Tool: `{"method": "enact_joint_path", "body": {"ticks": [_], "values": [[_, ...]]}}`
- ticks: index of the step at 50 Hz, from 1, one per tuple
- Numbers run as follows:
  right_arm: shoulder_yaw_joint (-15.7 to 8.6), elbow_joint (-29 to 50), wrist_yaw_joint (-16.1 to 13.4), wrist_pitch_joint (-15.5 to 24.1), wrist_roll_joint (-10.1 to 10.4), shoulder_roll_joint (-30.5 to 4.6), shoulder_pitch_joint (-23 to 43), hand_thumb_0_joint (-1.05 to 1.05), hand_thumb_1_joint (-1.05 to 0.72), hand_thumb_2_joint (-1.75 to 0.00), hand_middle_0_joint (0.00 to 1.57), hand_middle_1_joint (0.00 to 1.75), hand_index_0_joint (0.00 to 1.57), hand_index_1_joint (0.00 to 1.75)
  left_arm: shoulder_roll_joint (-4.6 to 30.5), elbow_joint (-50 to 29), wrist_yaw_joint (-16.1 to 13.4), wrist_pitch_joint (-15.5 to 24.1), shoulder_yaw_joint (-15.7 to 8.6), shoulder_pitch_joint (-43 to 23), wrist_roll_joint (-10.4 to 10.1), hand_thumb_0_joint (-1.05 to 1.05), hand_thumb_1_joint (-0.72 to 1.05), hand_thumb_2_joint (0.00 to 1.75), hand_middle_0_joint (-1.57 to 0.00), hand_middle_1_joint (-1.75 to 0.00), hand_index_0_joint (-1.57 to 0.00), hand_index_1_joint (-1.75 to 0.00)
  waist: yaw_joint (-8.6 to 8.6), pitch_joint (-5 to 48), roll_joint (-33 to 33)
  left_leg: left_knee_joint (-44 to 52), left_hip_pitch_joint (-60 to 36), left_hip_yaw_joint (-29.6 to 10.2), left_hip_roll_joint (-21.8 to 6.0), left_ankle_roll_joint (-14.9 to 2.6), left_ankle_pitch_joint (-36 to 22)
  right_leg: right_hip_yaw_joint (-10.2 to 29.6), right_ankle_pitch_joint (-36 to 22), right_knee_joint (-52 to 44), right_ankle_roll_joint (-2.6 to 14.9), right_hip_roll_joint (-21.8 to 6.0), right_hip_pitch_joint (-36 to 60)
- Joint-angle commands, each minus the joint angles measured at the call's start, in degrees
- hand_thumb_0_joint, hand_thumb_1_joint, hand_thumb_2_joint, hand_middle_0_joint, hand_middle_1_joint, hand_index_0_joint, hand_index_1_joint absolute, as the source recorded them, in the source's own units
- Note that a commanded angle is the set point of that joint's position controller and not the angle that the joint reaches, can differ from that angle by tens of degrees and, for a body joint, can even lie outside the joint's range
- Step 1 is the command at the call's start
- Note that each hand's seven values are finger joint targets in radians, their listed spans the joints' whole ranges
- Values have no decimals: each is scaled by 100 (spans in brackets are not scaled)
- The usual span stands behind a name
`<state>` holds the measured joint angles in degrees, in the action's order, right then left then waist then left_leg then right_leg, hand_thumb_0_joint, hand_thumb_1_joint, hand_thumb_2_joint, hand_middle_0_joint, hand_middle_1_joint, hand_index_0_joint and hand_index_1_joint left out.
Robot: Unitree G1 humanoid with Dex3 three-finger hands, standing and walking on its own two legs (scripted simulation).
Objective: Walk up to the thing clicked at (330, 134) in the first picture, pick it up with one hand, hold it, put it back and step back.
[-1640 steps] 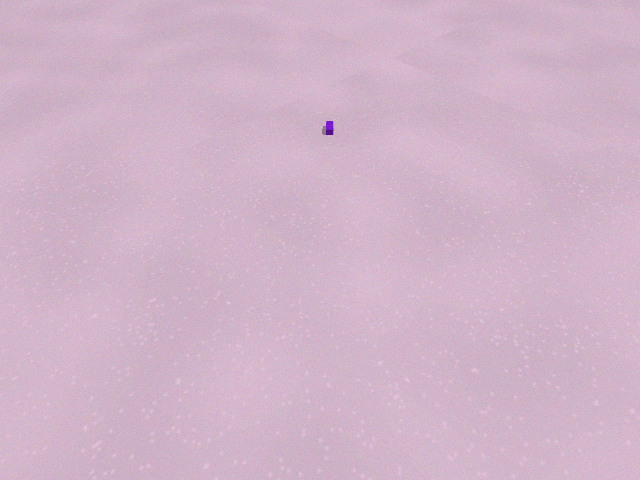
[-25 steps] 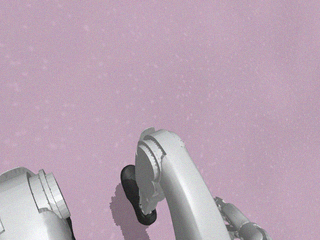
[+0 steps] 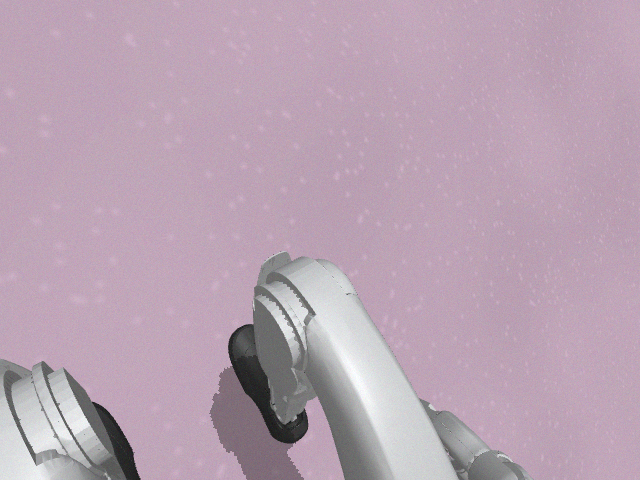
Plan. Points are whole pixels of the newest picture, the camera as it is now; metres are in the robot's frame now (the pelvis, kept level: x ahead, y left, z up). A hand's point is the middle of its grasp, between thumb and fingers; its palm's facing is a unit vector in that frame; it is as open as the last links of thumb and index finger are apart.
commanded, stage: rest palm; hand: left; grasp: from above
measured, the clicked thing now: out of the picture +0.48 +0.40 -0.29
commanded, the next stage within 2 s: none
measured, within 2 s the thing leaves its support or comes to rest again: neither
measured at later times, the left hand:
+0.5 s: hand out of the picture +0.45 +0.39 -0.23, palm faces -0.44 -0.13 -0.89, open 13.3 cm
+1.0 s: hand out of the picture +0.46 +0.39 -0.23, palm faces -0.45 -0.13 -0.88, open 12.6 cm
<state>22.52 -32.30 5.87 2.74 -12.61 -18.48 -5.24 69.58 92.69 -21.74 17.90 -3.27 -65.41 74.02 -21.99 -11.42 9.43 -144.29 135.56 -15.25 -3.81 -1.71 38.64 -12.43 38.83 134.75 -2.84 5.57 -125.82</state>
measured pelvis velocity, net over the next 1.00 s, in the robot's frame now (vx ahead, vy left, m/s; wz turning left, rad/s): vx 0.00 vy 0.00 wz -0.02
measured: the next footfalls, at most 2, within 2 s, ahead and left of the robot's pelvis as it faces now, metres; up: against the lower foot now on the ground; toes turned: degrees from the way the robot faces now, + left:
none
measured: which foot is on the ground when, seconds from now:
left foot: down 0.00-1.00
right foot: down 0.00-1.00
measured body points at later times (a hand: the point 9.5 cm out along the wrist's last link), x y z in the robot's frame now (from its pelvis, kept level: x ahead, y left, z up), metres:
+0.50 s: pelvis +0.00 +0.00 +0.00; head +0.27 +0.16 +0.31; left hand +0.47 +0.40 -0.18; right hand +0.09 -0.25 -0.06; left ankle +0.07 +0.13 -0.28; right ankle +0.11 -0.11 -0.28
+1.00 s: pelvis +0.00 +0.00 +0.00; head +0.28 +0.15 +0.31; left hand +0.48 +0.39 -0.18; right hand +0.08 -0.25 -0.05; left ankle +0.07 +0.13 -0.28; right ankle +0.11 -0.11 -0.28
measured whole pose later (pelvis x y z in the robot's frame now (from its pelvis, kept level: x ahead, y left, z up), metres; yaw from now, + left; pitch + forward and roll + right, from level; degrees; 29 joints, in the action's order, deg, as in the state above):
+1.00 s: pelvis +0.00 +0.00 +0.00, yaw -1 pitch +26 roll -16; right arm 24.0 -32.1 6.2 4.4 -13.4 -19.7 -2.0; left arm 71.1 92.8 -24.3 19.1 -2.5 -64.2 73.2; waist -21.5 -12.5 11.0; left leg -145.0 134.8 -16.5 -4.0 -1.7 39.0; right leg -13.3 38.4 134.4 -3.1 6.1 -124.8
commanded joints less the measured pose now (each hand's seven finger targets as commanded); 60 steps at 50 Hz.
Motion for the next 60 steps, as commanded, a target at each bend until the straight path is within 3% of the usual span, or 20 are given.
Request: {"method": "enact_joint_path", "body": {"ticks": [1,3,8,14,15,17,19,21,24,37,39,42,52,54,56,60], "values": [[-554,-88,-107,-18,-1,-1890,-941,0,-91,-90,20,30,20,30,1590,-804,-206,83,-117,-1230,-126,0,-40,86,-24,-82,-22,-84,-132,3857,-3459,1307,-3388,379,-189,39,-1478,-278,-1605,-1184,372,152,1848],[-519,-72,-102,-10,-3,-1925,-898,0,-90,-90,20,30,20,30,1579,-703,-260,103,-128,-1160,-205,0,-40,86,-22,-83,-21,-84,-153,3709,-3277,1268,-3218,365,-184,8,-1375,-304,-1546,-1214,361,168,1809],[-524,-100,-109,7,-17,-1943,-779,0,-90,-90,20,30,20,30,1638,-817,-411,183,-150,-1230,-155,0,-42,87,-21,-83,-19,-85,-90,3785,-3446,1348,-3401,277,-231,77,-1310,-365,-1471,-1141,396,180,1735],[-540,-156,-93,111,-31,-1963,-779,0,-90,-90,20,30,20,30,1461,-586,-603,120,-58,-1208,-108,0,-39,86,-22,-82,-21,-84,-194,3607,-3352,1317,-3277,265,-216,79,-1272,-389,-1495,-1101,383,164,1622],[-533,-173,-90,131,-31,-1996,-745,0,-90,-90,20,30,20,30,1574,-753,-632,111,-122,-1266,-107,0,-38,85,-24,-81,-22,-83,-170,3649,-3453,1344,-3387,257,-229,98,-1373,-396,-1551,-1096,372,145,1623],[-536,-173,-68,191,-30,-1975,-727,0,-91,-90,20,30,20,30,1335,-517,-609,48,54,-1157,-85,0,-38,85,-24,-82,-22,-83,-252,3491,-3452,1349,-3342,237,-239,106,-1283,-400,-1492,-1076,389,156,1524],[-525,-144,-70,202,-23,-2004,-667,0,-91,-90,20,30,20,30,1598,-695,-669,43,-92,-1346,-112,0,-35,82,-27,-79,-25,-80,-197,3654,-3532,1363,-3358,224,-249,127,-1281,-416,-1518,-1088,385,146,1630],[-533,-134,-58,232,-42,-1987,-681,0,-91,-90,20,30,20,30,1466,-535,-632,-31,17,-1192,-50,0,-33,81,-27,-80,-26,-81,-199,3632,-3552,1342,-3406,272,-237,104,-1272,-388,-1503,-1083,396,161,1614],[-541,-168,-42,275,-9,-1990,-685,0,-91,-90,20,30,20,30,1404,-611,-571,-65,47,-1301,-173,0,-32,79,-28,-79,-27,-80,-242,3550,-3486,1321,-3267,264,-235,116,-1226,-385,-1496,-1091,386,142,1573],[-471,-105,-52,185,-59,-2026,-606,0,-91,-90,20,30,20,30,1605,-689,-437,50,-64,-1241,-235,0,-25,73,-32,-76,-32,-76,-234,3639,-3473,1334,-3345,212,-259,122,-1445,-443,-1600,-1125,373,160,1764],[-467,-102,-46,190,-35,-2016,-591,0,-91,-90,20,30,20,30,1516,-683,-376,44,56,-1170,-197,0,-26,74,-31,-77,-31,-77,-218,3520,-3542,1340,-3435,197,-274,122,-1424,-428,-1511,-1105,391,160,1562],[-450,-17,-68,171,-26,-2062,-511,0,-91,-90,20,30,20,30,1743,-756,-425,95,-99,-1167,-256,0,-25,74,-33,-73,-32,-74,-184,3690,-3350,1273,-3320,229,-264,93,-1435,-431,-1590,-1154,367,175,1792],[-443,-58,-84,175,-18,-2034,-566,0,-90,-90,20,30,20,30,1617,-685,-463,63,-9,-1164,-239,0,-21,71,-34,-73,-34,-73,-201,3497,-3436,1365,-3220,225,-264,110,-1154,-418,-1404,-1141,392,176,1651],[-445,-42,-100,163,-20,-2068,-530,0,-90,-90,20,30,20,30,1844,-835,-506,70,-155,-1282,-233,0,-21,71,-36,-71,-35,-72,-159,3679,-3524,1404,-3342,166,-281,156,-1258,-446,-1473,-1096,397,150,1668],[-478,-64,-104,162,-25,-2036,-545,0,-90,-90,20,30,20,30,1603,-641,-441,29,-10,-1139,-176,0,-20,70,-36,-70,-36,-71,-209,3573,-3547,1418,-3457,155,-298,153,-1284,-460,-1430,-1078,400,167,1534],[-455,-80,-110,164,-19,-2044,-574,0,-90,-90,20,30,20,30,1658,-724,-411,31,-31,-1164,-231,0,-19,69,-37,-70,-36,-70,-214,3494,-3424,1344,-3256,231,-264,111,-1272,-408,-1489,-1155,375,148,1655]]}}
